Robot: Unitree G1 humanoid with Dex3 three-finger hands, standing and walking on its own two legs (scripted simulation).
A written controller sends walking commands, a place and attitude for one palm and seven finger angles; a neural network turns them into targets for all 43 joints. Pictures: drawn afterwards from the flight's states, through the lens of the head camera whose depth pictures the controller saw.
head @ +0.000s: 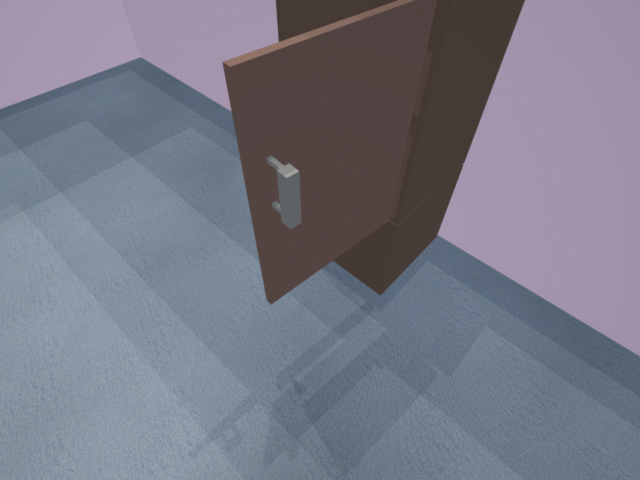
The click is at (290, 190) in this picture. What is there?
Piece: cupboard door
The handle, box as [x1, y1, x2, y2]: [267, 156, 301, 229]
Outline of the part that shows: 267,157 267,162 277,170 280,200 279,204 275,201 272,203 272,206 281,214 282,221 290,229 301,222 299,173 298,170 289,163 284,166 272,156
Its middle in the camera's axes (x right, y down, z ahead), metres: -0.07 -0.08 +0.67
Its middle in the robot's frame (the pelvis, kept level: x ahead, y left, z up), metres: +0.56 +0.10 +0.01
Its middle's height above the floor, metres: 0.80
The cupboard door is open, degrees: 84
